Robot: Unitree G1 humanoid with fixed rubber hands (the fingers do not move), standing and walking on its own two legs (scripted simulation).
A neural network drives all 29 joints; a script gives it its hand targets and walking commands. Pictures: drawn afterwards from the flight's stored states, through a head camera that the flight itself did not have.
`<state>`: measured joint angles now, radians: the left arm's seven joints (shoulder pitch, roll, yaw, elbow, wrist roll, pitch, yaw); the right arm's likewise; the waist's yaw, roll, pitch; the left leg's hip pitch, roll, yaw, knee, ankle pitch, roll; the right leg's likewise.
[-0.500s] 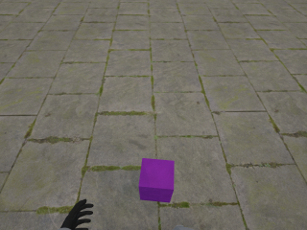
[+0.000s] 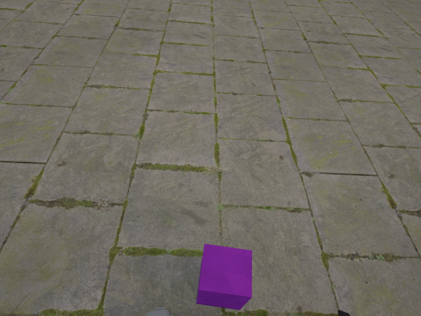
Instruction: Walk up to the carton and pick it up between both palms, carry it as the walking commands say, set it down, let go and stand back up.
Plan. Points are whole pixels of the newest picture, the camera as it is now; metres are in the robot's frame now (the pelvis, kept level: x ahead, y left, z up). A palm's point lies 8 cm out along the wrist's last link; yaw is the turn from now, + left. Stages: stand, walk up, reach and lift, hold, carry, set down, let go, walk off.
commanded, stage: walk up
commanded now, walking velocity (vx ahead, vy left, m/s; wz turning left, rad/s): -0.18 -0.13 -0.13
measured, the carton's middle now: (222, 278) +0.36 -0.08 -0.63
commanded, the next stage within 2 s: none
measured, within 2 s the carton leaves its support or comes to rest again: neither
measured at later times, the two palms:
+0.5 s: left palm out of the picture -0.05 +0.16 -0.09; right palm out of the picture +0.01 -0.33 -0.11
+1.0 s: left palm out of the picture -0.08 +0.18 -0.12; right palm out of the picture +0.03 -0.27 -0.11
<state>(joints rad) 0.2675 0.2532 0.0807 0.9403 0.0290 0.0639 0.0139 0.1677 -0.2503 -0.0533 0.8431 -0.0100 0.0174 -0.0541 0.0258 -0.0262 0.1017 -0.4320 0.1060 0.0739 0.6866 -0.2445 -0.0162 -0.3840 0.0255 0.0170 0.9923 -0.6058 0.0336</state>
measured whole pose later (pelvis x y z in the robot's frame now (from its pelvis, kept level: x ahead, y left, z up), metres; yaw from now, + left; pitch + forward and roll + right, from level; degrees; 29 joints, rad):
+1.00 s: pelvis -0.02 -0.04 +0.02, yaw -2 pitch +0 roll +0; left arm 0.39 0.16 0.02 1.13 0.01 -0.01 0.04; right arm 0.19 -0.17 -0.02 1.04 -0.01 -0.01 -0.03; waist 0.05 -0.02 0.04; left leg -0.18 0.02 0.11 0.45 -0.26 0.02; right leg -0.09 -0.03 -0.05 0.41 -0.32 0.01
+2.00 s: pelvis -0.05 -0.07 +0.03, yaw -3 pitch +1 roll -1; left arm 0.30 0.19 0.06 1.12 0.03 0.03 0.02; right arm 0.35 -0.15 -0.06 1.10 -0.04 0.00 -0.07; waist -0.03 -0.01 0.02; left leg -0.24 0.09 0.09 0.42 -0.19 -0.02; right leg -0.35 -0.02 -0.05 0.78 -0.38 0.03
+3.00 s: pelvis -0.01 -0.10 +0.03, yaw -2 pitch -1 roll +0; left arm 0.31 0.14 0.02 1.17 0.01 -0.02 0.05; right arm 0.30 -0.15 -0.02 1.14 -0.01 -0.02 -0.04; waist 0.00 0.00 0.03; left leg -0.14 0.01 0.09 0.38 -0.23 0.02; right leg -0.11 -0.03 -0.09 0.36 -0.24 0.01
